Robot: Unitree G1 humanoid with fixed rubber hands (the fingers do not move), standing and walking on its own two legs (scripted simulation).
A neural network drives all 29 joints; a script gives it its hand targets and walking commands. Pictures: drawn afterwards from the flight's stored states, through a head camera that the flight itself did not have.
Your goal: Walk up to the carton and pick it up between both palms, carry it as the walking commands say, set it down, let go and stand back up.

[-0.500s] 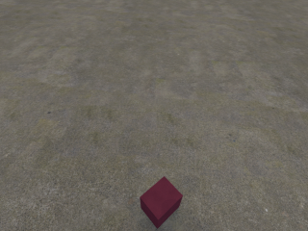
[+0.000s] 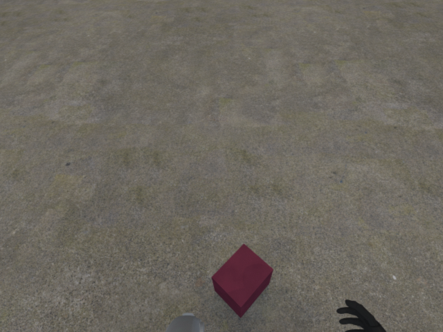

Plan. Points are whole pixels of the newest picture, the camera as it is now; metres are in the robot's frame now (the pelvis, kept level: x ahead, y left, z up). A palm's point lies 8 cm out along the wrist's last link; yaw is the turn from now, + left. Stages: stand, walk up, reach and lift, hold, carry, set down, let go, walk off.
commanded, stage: walk up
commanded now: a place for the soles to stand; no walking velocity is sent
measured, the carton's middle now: (242, 280) +0.43 -0.03 -0.68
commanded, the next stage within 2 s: none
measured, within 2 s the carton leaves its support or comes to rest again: neither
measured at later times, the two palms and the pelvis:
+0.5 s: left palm (26, 298) +0.23 +0.43 -0.11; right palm out of the picture +0.11 -0.08 -0.13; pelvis +0.06 +0.19 -0.02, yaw -16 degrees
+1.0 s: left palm (10, 251) +0.33 +0.52 -0.12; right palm out of the picture +0.08 +0.07 -0.11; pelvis +0.09 +0.34 -0.02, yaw -32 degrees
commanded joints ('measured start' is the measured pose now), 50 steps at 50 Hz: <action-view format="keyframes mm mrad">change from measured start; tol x32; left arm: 1 59 221 92 -107 5 -34 0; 50 -281 163 70 -276 0 101 -153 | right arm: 1 -116 -2 -15 -123 -25 12 7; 50 174 -88 -70 -104 69 -82 -134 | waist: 1 4 -185 13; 9 -56 -239 -72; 12 -84 316 -80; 25 39 -273 -51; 50 -80 80 25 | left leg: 1 -181 77 -73 -11 132 -10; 11 565 151 -237 -664 -170 57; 15 309 272 -356 -747 -123 213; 30 -96 53 -69 223 -219 29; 38 435 -87 104 -484 149 24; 42 363 486 -464 -646 522 363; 50 536 371 -258 -769 -112 249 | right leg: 1 117 -222 403 -221 -313 -190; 9 -148 -173 314 18 -217 -160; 14 -441 53 133 795 -459 -36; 23 92 87 -21 164 -45 -70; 26 174 -391 793 -73 62 -283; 34 -52 -214 443 91 359 -236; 42 -306 65 176 806 -544 27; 50 -413 23 196 534 -348 40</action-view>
